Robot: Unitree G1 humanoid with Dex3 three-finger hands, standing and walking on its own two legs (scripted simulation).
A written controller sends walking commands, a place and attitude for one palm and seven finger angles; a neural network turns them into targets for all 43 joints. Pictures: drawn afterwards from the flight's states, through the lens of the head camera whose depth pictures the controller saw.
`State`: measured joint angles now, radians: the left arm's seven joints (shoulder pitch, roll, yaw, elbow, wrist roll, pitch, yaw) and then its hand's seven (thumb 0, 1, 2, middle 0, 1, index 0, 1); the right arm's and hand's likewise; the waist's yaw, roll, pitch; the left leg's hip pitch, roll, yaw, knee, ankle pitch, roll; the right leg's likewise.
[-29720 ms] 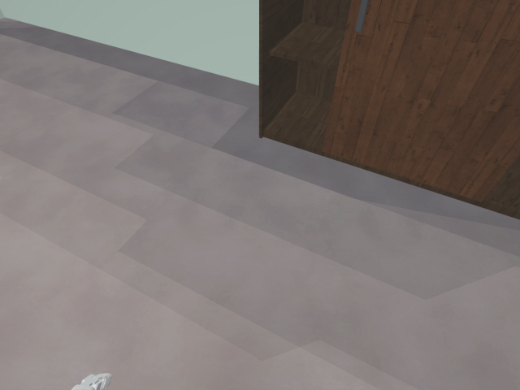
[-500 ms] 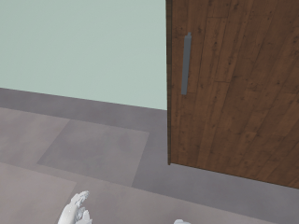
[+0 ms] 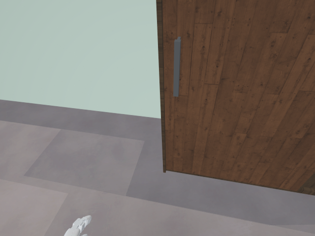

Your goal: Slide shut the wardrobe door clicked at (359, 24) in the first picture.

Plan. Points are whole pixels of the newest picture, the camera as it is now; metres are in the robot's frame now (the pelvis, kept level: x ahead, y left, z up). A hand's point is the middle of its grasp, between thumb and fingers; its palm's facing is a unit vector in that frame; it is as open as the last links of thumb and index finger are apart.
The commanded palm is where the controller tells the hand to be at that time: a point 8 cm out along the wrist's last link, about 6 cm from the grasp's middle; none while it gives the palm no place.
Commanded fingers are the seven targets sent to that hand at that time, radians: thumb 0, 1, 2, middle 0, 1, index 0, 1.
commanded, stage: stop stepping back and stand still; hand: right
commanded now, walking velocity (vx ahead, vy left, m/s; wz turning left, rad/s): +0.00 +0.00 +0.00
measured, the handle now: (177, 68) +0.72 -0.06 +0.10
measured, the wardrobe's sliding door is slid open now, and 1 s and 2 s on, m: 0.00 0.00 0.00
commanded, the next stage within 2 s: let the arm hang, fingers relaxed in 0.62 s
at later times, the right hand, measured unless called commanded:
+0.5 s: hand out of the picture +0.22 -0.33 +0.16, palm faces +0.49 +0.76 -0.41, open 7.4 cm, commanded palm +0.16 -0.35 +0.18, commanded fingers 0.00 -0.90 -0.90 0.20 0.30 0.20 0.30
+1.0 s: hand out of the picture +0.08 -0.23 -0.16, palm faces -0.01 +0.98 -0.17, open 7.4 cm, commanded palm none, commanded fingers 0.00 -0.90 -0.90 0.20 0.30 0.20 0.30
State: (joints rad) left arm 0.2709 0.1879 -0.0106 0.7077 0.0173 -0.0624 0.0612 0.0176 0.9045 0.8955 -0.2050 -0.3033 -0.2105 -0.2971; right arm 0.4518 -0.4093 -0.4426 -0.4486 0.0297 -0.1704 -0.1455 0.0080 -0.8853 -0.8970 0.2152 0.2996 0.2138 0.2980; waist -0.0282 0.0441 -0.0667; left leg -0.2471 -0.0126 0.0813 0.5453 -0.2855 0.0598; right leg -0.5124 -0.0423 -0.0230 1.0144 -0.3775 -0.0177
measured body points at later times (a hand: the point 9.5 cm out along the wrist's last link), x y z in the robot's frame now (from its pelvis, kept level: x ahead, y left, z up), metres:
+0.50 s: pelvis +0.03 -0.05 +0.00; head +0.03 -0.06 +0.45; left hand +0.19 +0.17 -0.09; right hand +0.19 -0.36 +0.18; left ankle +0.02 +0.09 -0.73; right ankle +0.03 -0.14 -0.73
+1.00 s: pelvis +0.01 -0.05 +0.00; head +0.01 -0.06 +0.45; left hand +0.12 +0.22 -0.12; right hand +0.08 -0.28 -0.15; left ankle +0.02 +0.09 -0.73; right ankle +0.03 -0.14 -0.73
